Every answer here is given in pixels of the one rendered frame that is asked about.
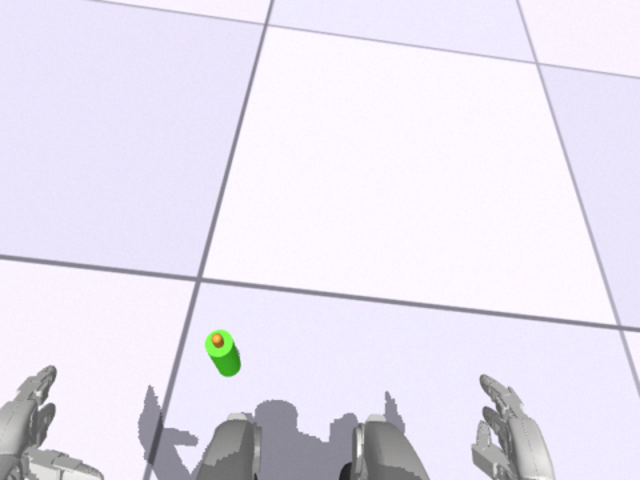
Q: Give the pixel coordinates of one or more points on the right robot hand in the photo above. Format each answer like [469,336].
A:
[518,435]

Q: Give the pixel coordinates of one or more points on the left robot hand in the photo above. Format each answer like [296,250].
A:
[23,429]

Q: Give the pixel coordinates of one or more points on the left robot arm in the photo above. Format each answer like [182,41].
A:
[10,468]

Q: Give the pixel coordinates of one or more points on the bottle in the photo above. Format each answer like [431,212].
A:
[221,349]

